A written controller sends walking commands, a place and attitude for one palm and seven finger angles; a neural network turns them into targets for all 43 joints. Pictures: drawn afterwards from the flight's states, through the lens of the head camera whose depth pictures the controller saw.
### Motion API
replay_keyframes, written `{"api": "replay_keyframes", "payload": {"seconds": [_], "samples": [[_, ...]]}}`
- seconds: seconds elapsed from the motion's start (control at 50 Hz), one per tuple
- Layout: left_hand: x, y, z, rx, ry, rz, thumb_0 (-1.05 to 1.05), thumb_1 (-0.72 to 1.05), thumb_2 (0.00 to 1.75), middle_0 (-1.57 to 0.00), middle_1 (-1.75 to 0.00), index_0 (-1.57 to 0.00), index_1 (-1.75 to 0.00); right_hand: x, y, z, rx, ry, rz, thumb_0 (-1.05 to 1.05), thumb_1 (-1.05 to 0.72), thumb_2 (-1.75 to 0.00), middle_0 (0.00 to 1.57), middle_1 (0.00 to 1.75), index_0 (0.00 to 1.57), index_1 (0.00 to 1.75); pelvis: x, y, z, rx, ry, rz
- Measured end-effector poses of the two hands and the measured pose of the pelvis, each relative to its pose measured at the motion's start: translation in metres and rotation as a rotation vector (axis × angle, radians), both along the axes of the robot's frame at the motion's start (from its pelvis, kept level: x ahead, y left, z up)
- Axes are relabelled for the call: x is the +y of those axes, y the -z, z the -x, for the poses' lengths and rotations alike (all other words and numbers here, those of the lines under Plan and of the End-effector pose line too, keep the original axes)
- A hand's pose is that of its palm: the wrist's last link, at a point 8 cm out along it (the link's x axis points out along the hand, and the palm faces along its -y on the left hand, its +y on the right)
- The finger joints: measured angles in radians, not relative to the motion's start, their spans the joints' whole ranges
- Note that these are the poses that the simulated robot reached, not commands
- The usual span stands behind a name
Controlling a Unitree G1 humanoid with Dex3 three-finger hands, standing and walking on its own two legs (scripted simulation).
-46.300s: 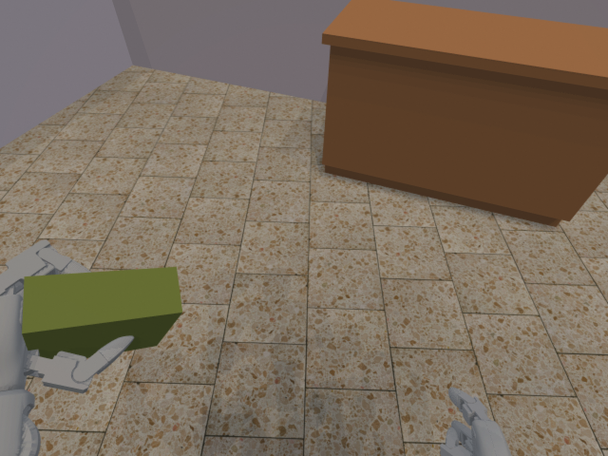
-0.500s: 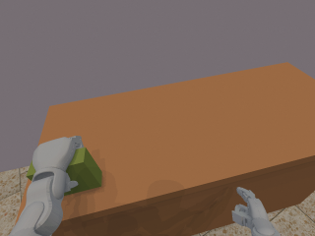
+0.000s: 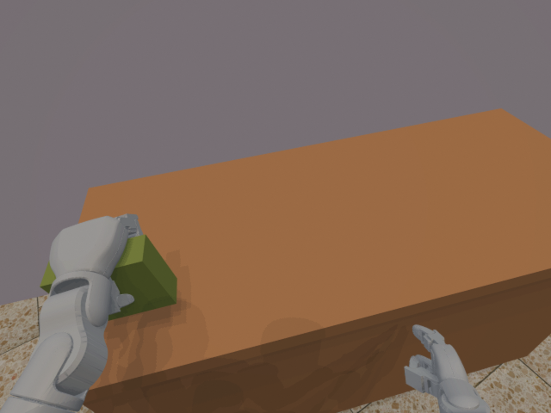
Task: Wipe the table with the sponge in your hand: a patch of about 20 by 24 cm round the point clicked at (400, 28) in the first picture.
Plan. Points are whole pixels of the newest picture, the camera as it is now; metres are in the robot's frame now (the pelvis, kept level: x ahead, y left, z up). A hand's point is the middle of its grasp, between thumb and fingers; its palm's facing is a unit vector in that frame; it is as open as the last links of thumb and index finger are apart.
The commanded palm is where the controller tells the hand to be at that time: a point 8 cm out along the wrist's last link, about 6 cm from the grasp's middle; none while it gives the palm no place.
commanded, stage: lift the sponge slowly off the table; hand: left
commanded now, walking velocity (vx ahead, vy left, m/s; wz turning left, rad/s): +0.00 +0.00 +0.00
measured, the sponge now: (123, 288) +0.25 +0.28 +0.07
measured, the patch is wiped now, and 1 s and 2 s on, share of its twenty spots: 1.00 1.00 1.00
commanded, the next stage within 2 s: bring the sponge back beside the body in 0.42 s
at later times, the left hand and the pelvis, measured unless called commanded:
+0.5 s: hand (105, 258) +0.25 +0.28 +0.14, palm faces +0.10 -0.11 -0.99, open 9.1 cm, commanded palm +0.22 +0.27 +0.21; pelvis -0.01 +0.00 +0.00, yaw +0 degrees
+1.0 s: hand (100, 280) +0.23 +0.28 +0.12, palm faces +0.09 -0.13 -0.99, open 9.1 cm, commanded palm +0.19 +0.27 +0.20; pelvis +0.00 +0.00 +0.00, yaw +0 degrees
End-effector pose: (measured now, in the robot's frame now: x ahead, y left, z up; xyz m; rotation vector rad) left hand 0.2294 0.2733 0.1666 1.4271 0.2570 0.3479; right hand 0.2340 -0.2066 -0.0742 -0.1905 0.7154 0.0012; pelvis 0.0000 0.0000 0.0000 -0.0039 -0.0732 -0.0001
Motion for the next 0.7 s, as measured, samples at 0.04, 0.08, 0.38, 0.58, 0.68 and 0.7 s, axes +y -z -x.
{"api": "replay_keyframes", "payload": {"seconds": [0.04,0.08,0.38,0.58,0.68,0.7], "samples": [[0.002,-0.002,-0.001,0.001,-0.011,-0.001,-0.02,-0.47,1.11,-0.81,-1.44,-0.86,-1.43,0.0,0.0,0.0,0.001,-0.001,-0.001,0.02,-0.9,-0.9,0.2,0.3,0.18,0.29,-0.001,0.0,0.001,0.0,0.002,0.0],[0.004,-0.005,-0.001,0.002,-0.021,0.0,-0.02,-0.47,1.11,-0.81,-1.44,-0.86,-1.43,-0.001,0.0,0.0,0.0,-0.003,-0.003,0.02,-0.9,-0.9,0.2,0.3,0.18,0.29,-0.001,0.0,0.001,0.001,0.001,-0.001],[-0.002,-0.025,0.003,-0.039,-0.003,-0.01,-0.02,-0.47,1.11,-0.81,-1.44,-0.86,-1.43,-0.002,0.0,0.001,-0.011,-0.012,-0.01,0.02,-0.9,-0.9,0.2,0.3,0.18,0.29,-0.004,0.001,0.004,-0.001,0.0,-0.003],[0.0,-0.017,0.001,0.008,-0.016,-0.001,-0.02,-0.47,1.11,-0.81,-1.44,-0.86,-1.43,-0.001,-0.001,0.002,-0.024,-0.017,-0.006,0.02,-0.9,-0.9,0.2,0.3,0.18,0.29,-0.005,0.002,0.008,0.002,-0.007,-0.002],[-0.003,-0.014,0.0,0.009,0.013,-0.002,-0.02,-0.47,1.11,-0.81,-1.44,-0.86,-1.43,-0.001,-0.001,0.002,-0.029,-0.016,-0.005,0.02,-0.9,-0.9,0.2,0.3,0.18,0.29,-0.005,0.002,0.008,0.002,-0.003,-0.001],[-0.002,-0.013,0.0,0.007,0.014,-0.003,-0.02,-0.47,1.11,-0.81,-1.44,-0.86,-1.43,-0.001,-0.001,0.002,-0.029,-0.016,-0.005,0.02,-0.9,-0.9,0.2,0.3,0.18,0.29,-0.005,0.002,0.007,0.003,-0.002,-0.001]]}}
